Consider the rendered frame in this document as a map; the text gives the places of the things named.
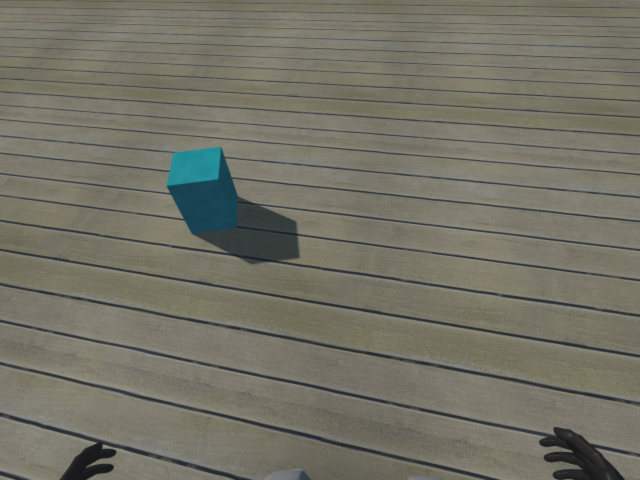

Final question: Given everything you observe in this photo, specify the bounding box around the robot left hand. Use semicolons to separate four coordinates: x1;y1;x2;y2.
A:
60;442;116;480

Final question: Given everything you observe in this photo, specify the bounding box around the robot right hand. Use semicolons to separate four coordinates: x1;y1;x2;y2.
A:
539;427;625;480

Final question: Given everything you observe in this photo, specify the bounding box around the carton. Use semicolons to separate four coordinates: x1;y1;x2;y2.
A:
167;147;238;234

